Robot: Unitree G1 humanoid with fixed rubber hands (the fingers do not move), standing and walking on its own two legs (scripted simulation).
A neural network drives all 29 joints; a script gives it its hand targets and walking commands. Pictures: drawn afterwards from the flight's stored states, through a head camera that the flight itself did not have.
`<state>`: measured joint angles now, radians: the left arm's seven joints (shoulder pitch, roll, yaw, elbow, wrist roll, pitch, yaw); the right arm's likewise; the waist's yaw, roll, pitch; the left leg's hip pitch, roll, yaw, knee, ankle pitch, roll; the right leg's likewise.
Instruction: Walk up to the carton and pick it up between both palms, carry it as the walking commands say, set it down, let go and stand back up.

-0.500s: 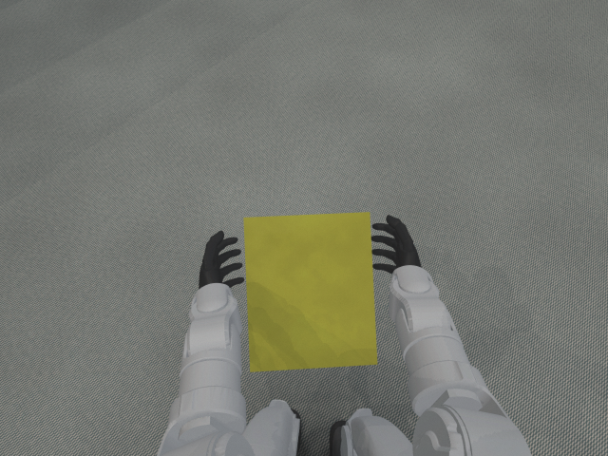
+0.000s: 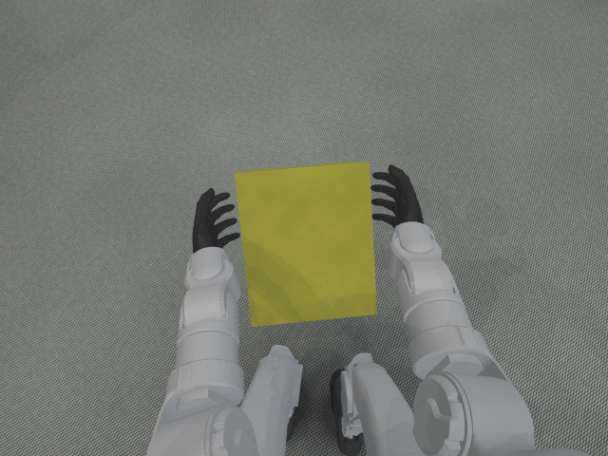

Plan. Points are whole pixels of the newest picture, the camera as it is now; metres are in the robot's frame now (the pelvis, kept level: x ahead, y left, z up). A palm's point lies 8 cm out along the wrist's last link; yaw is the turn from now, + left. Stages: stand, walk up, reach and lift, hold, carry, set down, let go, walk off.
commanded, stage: set down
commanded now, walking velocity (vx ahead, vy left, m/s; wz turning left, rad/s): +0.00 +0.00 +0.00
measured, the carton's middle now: (305, 235) +0.43 +0.04 -0.17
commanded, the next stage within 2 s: none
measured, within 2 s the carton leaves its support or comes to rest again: neither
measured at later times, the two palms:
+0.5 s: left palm (225, 243) +0.40 +0.17 -0.15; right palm (390, 224) +0.44 -0.09 -0.14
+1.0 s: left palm (232, 242) +0.43 +0.18 -0.23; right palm (376, 224) +0.47 -0.09 -0.23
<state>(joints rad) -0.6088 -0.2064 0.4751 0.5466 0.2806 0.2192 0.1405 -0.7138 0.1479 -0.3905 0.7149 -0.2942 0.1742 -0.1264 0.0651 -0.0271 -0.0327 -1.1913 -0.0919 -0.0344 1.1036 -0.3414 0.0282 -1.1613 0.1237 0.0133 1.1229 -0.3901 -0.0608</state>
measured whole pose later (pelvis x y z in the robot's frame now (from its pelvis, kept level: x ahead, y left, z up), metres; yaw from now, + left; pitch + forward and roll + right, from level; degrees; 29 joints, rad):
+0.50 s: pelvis -0.01 +0.00 -0.08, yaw +0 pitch +33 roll +0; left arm -0.76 -0.13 0.45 0.62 0.21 0.23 0.18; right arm -0.87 0.08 -0.35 0.80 -0.21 0.17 -0.19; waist 0.07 -0.04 -0.09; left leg -1.56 -0.11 -0.02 1.42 -0.44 0.02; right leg -1.53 0.15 0.01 1.45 -0.49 -0.05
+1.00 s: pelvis -0.02 -0.01 -0.14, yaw +0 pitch +37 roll +2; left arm -0.97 -0.05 0.50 0.68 0.21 0.27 0.15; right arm -1.10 0.02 -0.35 0.89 -0.18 0.21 -0.24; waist 0.08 -0.06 -0.01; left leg -1.82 -0.12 -0.01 1.66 -0.48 -0.01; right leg -1.81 0.18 0.00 1.70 -0.53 -0.06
